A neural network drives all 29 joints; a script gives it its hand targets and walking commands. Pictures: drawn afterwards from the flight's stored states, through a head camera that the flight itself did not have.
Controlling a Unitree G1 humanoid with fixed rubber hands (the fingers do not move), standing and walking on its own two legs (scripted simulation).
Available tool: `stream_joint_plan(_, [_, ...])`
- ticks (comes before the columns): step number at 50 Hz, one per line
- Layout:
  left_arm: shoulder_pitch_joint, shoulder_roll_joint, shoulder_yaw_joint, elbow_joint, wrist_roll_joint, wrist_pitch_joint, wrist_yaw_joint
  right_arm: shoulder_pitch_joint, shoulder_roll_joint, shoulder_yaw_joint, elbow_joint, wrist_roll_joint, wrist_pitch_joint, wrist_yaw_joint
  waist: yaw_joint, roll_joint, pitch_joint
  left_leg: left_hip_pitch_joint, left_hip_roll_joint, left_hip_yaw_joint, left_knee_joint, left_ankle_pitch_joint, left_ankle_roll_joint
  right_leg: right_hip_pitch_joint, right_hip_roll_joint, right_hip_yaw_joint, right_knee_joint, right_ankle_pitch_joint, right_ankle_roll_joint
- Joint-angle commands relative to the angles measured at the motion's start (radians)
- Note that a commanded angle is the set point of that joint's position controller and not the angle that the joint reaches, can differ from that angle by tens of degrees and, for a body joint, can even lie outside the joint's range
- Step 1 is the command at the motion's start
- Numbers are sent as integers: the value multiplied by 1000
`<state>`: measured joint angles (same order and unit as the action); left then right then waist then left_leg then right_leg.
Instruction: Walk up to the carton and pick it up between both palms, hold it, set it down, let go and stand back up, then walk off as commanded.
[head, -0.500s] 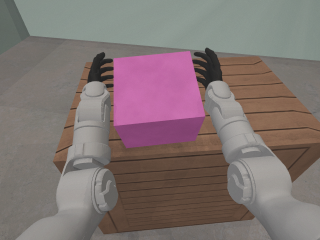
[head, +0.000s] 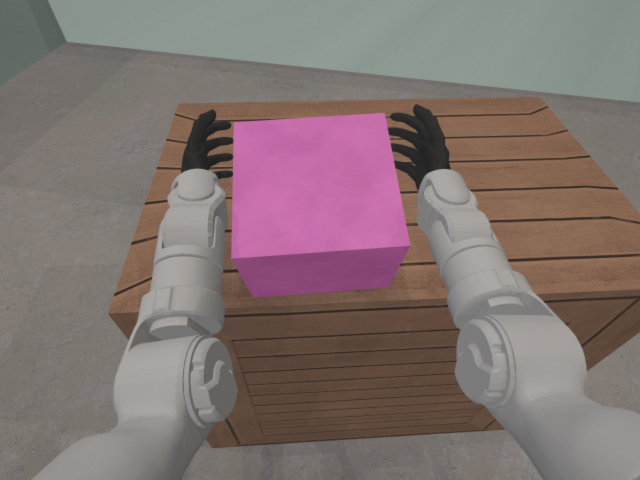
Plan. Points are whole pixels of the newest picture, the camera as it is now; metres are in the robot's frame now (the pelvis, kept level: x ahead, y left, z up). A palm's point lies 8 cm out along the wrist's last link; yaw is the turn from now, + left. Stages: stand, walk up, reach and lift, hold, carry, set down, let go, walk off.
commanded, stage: set down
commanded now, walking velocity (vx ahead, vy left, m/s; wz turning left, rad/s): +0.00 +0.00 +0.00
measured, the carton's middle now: (315, 209) +0.42 +0.04 +0.11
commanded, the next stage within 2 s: none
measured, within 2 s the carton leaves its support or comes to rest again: neither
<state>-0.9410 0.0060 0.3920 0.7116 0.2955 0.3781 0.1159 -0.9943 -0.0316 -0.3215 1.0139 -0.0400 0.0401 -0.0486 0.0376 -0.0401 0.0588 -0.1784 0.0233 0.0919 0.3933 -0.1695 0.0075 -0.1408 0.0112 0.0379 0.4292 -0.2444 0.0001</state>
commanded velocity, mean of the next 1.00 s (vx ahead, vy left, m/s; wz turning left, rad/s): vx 0.00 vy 0.00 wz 0.00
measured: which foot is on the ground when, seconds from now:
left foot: down 0.00-1.00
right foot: down 0.00-1.00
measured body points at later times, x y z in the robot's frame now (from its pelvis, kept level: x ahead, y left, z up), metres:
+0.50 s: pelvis +0.01 +0.00 +0.00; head +0.04 +0.01 +0.45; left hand +0.45 +0.18 +0.15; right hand +0.48 -0.10 +0.15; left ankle +0.03 +0.12 -0.74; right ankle -0.01 -0.12 -0.74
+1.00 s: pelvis +0.02 +0.00 +0.00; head +0.05 +0.00 +0.45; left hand +0.45 +0.18 +0.15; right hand +0.48 -0.11 +0.14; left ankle +0.03 +0.12 -0.74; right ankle -0.01 -0.12 -0.74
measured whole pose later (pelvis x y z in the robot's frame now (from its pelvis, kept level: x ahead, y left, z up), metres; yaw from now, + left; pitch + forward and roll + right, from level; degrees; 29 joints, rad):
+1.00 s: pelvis +0.02 +0.00 +0.00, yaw +0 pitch +4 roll +1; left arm -0.94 -0.05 0.45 0.73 0.30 0.30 0.14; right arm -0.99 -0.03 -0.47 1.02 -0.22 0.01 0.05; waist 0.08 -0.03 -0.01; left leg -0.29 0.03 0.09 0.39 -0.17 0.00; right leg -0.25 0.02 0.04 0.43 -0.25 -0.01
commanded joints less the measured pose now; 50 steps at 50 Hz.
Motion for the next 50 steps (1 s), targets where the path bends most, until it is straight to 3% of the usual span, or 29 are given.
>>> stream_joint_plan(1, [-651, -480, -174, -30, -46, -80, -87, -677, 412, 98, -87, -96, -58, 168, 48, 79, -633, 282, 23, -3, -38, 327, -55, -66, 45, -125, -146, 168, -2])
stream_joint_plan(5, [-718, -524, -199, -81, -55, -101, -73, -707, 440, 118, -103, -109, -71, 172, 73, 79, -724, 311, 30, -7, -22, 417, -68, -77, 48, -125, -145, 181, -3])
stream_joint_plan(7, [-672, -528, -225, -73, -63, -105, -72, -677, 435, 104, -97, -107, -83, 167, 41, 90, -747, 348, 35, -13, 3, 483, -66, -103, 46, -131, -139, 234, -9])
stream_joint_plan(9, [-667, -543, -220, -56, -70, -115, -66, -694, 437, 119, -110, -112, -89, 174, 65, 87, -792, 370, 35, -8, 22, 540, -72, -119, 62, -138, -142, 240, -12])
stream_joint_plan(12, [-702, -552, -222, -58, -68, -118, -64, -697, 434, 76, -97, -128, -90, 178, 54, 112, -775, 341, 30, -3, 20, 499, -75, -140, 51, -133, -145, 211, -12])
stream_joint_plan(13, [-686, -537, -201, -84, -50, -126, -64, -700, 450, 98, -104, -125, -90, 177, 75, 86, -799, 343, 33, -1, 21, 523, -69, -107, 51, -126, -145, 241, -8])
stream_joint_plan(14, [-676, -526, -194, -41, -62, -125, -65, -680, 434, 100, -115, -141, -85, 171, 65, 50, -791, 338, 35, 0, 17, 506, -60, -90, 47, -122, -139, 257, -14])
stream_joint_plan(15, [-636, -529, -180, -24, -44, -118, -67, -690, 444, 116, -95, -133, -84, 175, 96, 62, -746, 297, 24, 14, 11, 508, -55, -78, 46, -118, -133, 277, -3])
stream_joint_plan(16, [-619, -490, -125, 9, -14, -111, -79, -657, 449, 105, -72, -143, -70, 174, 98, 45, -682, 277, 26, 14, -2, 469, -39, -39, 35, -100, -131, 264, -3])
stream_joint_plan(17, [-641, -525, -175, -23, -41, -113, -76, -673, 428, 84, -85, -141, -80, 174, 71, 87, -749, 305, 29, 5, 9, 496, -59, -78, 41, -126, -127, 273, -5])
stream_joint_plan(18, [-628, -522, -164, -26, -31, -117, -76, -638, 449, 87, -75, -140, -78, 171, 67, 53, -738, 303, 30, 10, 17, 503, -51, -64, 41, -115, -125, 297, -6])
stream_joint_plan(20, [-687, -567, -209, -66, -48, -129, -67, -659, 453, 69, -66, -147, -90, 171, 43, 79, -804, 319, 36, -5, 30, 551, -69, -101, 47, -119, -120, 298, -14])
stream_joint_plan(22, [-651, -542, -171, -42, -26, -131, -71, -629, 471, 76, -38, -154, -81, 179, 62, 81, -766, 309, 28, 5, 25, 527, -54, -106, 38, -109, -129, 279, -11])
stream_joint_plan(23, [-634, -525, -144, -16, -23, -124, -72, -658, 449, 60, -73, -160, -86, 183, 88, 42, -763, 295, 33, 6, 4, 473, -39, -118, 36, -105, -139, 239, -11])
stream_joint_plan(27, [-598, -533, -156, -12, -14, -126, -63, -640, 426, 24, -55, -178, -83, 187, 68, 101, -736, 324, 33, 2, 16, 516, -56, -145, 40, -124, -142, 243, -19])
stream_joint_plan(29, [-582, -508, -95, 29, 17, -107, -68, -601, 402, -2, -15, -217, -62, 198, 76, 64, -628, 282, 35, 4, -23, 440, -37, -152, 38, -124, -156, 171, -14])
stream_joint_plan(30, [-641, -524, -148, -28, -24, -125, -64, -657, 426, 15, -77, -195, -85, 193, 69, 88, -772, 279, 30, 8, 7, 498, -52, -117, 35, -121, -129, 287, -4])
stream_joint_plan(31, [-608, -508, -91, 26, 10, -116, -68, -630, 424, 16, -43, -219, -68, 202, 101, 39, -676, 253, 28, 17, -24, 429, -25, -122, 30, -123, -135, 217, -3])
stream_joint_plan(33, [-635, -517, -155, -38, -27, -130, -62, -627, 426, 21, -29, -203, -85, 204, 68, 84, -755, 275, 33, 3, 5, 505, -47, -159, 34, -129, -123, 271, -5])
stream_joint_plan(35, [-614, -516, -109, 4, -3, -136, -61, -634, 442, 9, -41, -222, -79, 204, 93, 62, -778, 254, 27, 18, 3, 470, -34, -142, 33, -119, -131, 269, -9])
stream_joint_plan(36, [-599, -511, -113, 3, -3, -134, -66, -629, 451, 13, -31, -216, -79, 202, 76, 58, -737, 247, 24, 16, -1, 467, -30, -117, 28, -108, -119, 292, -6])
stream_joint_plan(38, [-586, -475, -69, 42, 15, -131, -81, -631, 445, 3, -58, -227, -77, 203, 95, 13, -722, 215, 19, 32, -20, 414, -15, -70, 20, -103, -118, 302, 3])
stream_joint_plan(39, [-596, -496, -90, 33, 12, -123, -77, -642, 416, -10, -31, -220, -71, 210, 84, 61, -677, 217, 23, 18, -26, 406, -33, -95, 22, -111, -122, 243, -1])
stream_joint_plan(41, [-618, -496, -76, 36, 23, -132, -76, -615, 428, -38, -9, -257, -66, 222, 90, 59, -663, 226, 28, 29, -42, 364, -23, -149, 17, -111, -145, 169, -9])
stream_joint_plan(42, [-578, -503, -67, 64, 20, -129, -77, -622, 438, -17, -45, -253, -72, 220, 97, 37, -674, 229, 28, 20, -26, 416, -22, -138, 23, -114, -132, 220, -2])
stream_joint_plan(45, [-564, -477, -41, 65, 30, -114, -77, -567, 400, -83, 25, -286, -51, 230, 68, 26, -608, 215, 38, 9, -50, 370, -14, -158, 22, -120, -139, 158, -7])
stream_joint_plan(46, [-568, -502, -68, 27, 37, -126, -76, -572, 417, -80, 19, -289, -62, 232, 74, 56, -664, 218, 28, 16, -29, 429, -29, -151, 24, -124, -133, 224, -3])
stream_joint_plan(49, [-602, -499, -71, 41, 33, -141, -65, -593, 438, -68, -12, -284, -70, 231, 78, 59, -714, 192, 21, 21, -33, 384, -15, -115, 12, -115, -122, 263, -1])
stream_joint_plan(50, [-552, -497, -37, 89, 41, -137, -70, -598, 430, -72, -35, -301, -69, 227, 87, 27, -646, 155, 16, 28, -32, 372, -15, -95, 11, -102, -128, 280, 4])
